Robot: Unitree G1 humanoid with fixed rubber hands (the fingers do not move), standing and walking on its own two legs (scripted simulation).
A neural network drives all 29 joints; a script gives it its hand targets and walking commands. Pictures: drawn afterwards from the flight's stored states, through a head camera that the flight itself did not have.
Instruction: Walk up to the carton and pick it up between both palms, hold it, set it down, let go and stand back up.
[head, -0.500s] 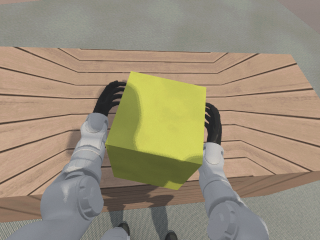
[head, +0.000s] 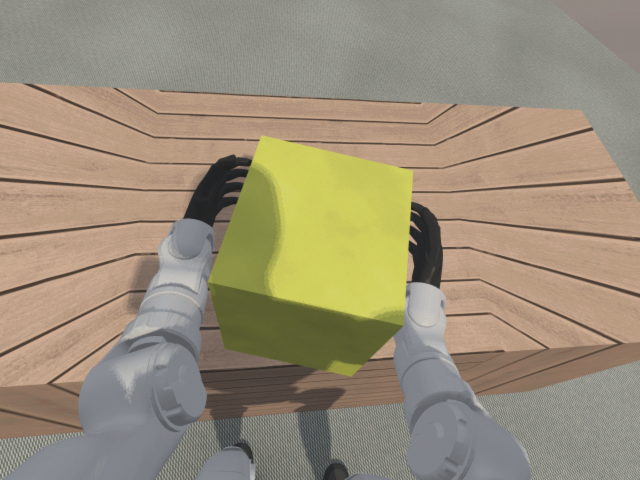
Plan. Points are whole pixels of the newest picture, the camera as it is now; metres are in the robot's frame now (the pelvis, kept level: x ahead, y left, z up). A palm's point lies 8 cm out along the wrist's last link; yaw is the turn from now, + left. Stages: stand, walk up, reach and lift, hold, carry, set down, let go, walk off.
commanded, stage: set down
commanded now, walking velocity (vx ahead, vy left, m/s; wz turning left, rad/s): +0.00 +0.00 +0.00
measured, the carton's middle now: (310, 267) +0.37 +0.03 -0.03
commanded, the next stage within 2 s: none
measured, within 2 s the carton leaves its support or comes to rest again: neither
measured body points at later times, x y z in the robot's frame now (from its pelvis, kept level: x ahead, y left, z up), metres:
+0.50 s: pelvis +0.00 +0.00 +0.00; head +0.07 +0.06 +0.44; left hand +0.42 +0.18 +0.02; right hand +0.38 -0.12 +0.02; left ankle +0.04 +0.11 -0.74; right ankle +0.01 -0.14 -0.74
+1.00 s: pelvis +0.02 +0.03 -0.02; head +0.11 +0.06 +0.42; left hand +0.45 +0.22 -0.01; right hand +0.41 -0.12 -0.02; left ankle +0.04 +0.11 -0.73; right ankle +0.01 -0.14 -0.73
